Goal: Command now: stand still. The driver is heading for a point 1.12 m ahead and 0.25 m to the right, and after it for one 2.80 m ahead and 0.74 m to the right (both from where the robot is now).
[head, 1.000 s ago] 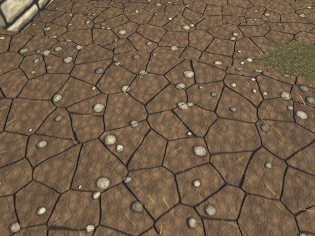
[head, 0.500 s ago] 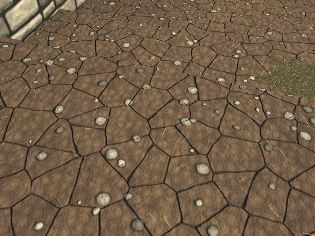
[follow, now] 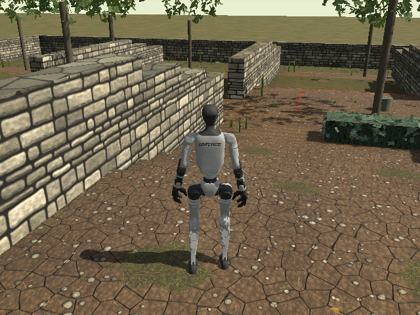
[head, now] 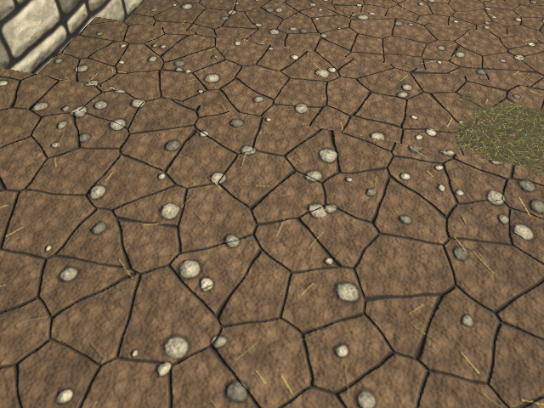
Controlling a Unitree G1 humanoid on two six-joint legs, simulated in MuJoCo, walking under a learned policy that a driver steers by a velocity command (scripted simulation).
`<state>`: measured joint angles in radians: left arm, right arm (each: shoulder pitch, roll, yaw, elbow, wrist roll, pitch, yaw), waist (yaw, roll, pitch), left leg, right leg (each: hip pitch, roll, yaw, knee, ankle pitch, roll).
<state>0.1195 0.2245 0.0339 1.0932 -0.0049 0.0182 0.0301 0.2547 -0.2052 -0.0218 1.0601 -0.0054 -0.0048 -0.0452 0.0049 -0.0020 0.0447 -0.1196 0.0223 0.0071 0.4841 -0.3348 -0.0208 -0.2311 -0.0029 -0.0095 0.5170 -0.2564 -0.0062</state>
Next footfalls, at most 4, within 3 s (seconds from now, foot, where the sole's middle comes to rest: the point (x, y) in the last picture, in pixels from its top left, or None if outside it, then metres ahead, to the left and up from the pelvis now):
0.84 right None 0.39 -0.12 -0.77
1.38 left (238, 343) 0.68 0.12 -0.77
1.90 right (357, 283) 0.86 -0.20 -0.77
2.38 left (347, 190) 1.22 -0.21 -0.77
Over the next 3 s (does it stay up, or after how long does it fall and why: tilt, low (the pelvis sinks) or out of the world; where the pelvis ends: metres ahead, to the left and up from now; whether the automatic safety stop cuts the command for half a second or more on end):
stays up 1.31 -0.37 0.00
